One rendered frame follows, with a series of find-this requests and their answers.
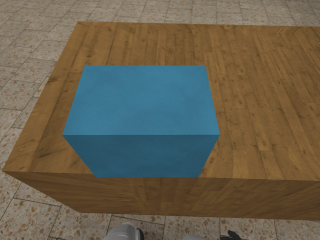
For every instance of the carton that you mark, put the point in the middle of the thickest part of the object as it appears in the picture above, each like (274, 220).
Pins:
(143, 121)

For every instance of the robot right hand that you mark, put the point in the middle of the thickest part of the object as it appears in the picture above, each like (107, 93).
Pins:
(232, 234)

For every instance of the left robot shin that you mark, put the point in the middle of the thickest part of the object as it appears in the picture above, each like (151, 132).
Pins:
(127, 223)

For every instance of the left robot thigh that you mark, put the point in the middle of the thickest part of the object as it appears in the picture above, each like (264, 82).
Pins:
(123, 232)

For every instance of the pedestal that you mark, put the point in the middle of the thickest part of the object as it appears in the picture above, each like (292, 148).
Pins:
(265, 86)

